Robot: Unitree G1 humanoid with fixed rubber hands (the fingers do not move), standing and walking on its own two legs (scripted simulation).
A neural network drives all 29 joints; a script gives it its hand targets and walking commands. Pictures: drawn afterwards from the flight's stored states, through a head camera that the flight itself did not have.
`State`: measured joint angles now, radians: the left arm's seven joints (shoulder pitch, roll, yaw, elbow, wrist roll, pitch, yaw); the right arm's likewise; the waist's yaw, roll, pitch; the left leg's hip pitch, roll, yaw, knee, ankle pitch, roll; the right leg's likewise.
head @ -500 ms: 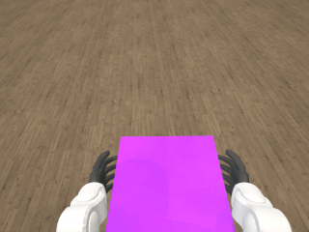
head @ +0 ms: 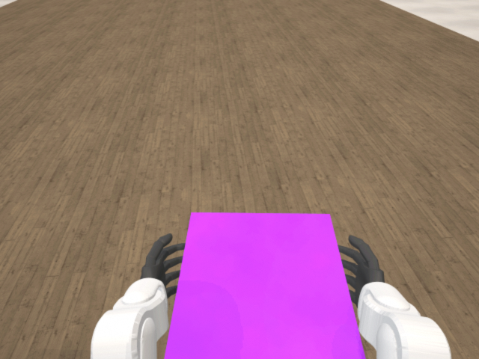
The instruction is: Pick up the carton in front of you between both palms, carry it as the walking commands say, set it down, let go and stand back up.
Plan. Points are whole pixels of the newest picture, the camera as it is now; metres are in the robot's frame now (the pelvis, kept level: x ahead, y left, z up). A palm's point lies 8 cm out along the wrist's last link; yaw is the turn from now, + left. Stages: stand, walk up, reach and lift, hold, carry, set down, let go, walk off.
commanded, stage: carry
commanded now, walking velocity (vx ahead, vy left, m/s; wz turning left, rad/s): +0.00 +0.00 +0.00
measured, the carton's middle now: (258, 312) +0.23 +0.00 +0.02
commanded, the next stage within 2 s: hold in 1.32 s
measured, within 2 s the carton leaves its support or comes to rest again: neither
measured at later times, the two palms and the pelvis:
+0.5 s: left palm (157, 299) +0.23 +0.15 +0.07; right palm (365, 304) +0.22 -0.15 +0.07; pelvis -0.02 +0.00 +0.00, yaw +0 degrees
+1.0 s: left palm (168, 301) +0.24 +0.14 +0.03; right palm (359, 305) +0.24 -0.16 +0.03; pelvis -0.04 +0.00 +0.00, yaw +0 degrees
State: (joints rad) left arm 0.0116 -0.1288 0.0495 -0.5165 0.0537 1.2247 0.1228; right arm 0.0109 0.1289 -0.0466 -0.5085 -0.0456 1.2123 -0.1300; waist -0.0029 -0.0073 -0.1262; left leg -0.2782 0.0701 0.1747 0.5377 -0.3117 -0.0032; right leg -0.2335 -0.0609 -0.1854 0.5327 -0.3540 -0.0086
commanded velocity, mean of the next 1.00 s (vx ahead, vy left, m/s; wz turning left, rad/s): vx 0.00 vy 0.00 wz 0.00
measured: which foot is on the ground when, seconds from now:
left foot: down 0.00-1.00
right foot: down 0.00-1.00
